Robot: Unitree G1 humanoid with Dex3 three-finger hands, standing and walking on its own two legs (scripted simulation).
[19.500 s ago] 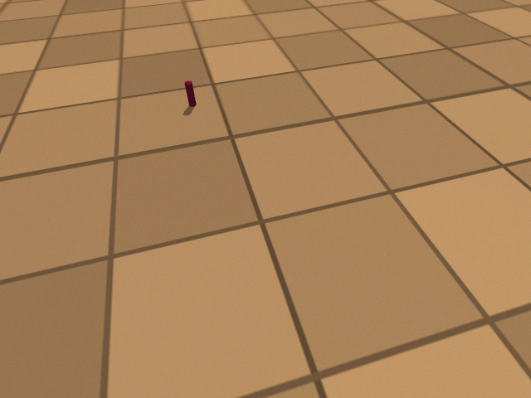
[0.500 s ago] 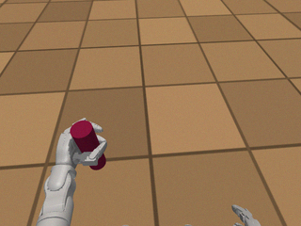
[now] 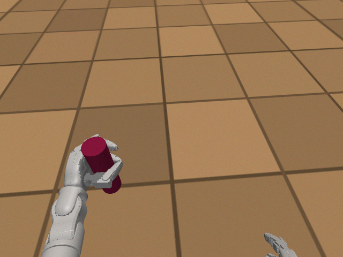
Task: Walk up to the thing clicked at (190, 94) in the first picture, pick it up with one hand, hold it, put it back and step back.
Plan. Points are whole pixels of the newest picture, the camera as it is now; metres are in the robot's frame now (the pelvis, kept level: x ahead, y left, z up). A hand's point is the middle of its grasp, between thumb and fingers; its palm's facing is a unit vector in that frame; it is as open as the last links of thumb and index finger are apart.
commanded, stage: hold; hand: left
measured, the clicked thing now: (103, 168) +0.33 +0.18 +0.03
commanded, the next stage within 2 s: crouch in 1.88 s
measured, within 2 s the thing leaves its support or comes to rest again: neither
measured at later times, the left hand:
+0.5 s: hand (106, 164) +0.33 +0.17 +0.05, palm faces -0.01 -1.00 +0.00, open 6.8 cm
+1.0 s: hand (106, 163) +0.33 +0.17 +0.05, palm faces -0.01 -1.00 +0.01, open 6.8 cm
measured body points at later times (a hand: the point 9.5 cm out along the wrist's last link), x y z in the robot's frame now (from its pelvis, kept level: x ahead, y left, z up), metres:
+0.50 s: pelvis +0.00 +0.00 +0.00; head +0.04 +0.01 +0.45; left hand +0.32 +0.23 +0.05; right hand +0.13 -0.24 -0.10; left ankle +0.02 +0.13 -0.71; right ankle +0.02 -0.13 -0.70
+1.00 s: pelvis +0.00 +0.00 +0.00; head +0.04 +0.01 +0.45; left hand +0.32 +0.23 +0.05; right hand +0.13 -0.24 -0.10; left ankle +0.02 +0.13 -0.71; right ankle +0.02 -0.13 -0.70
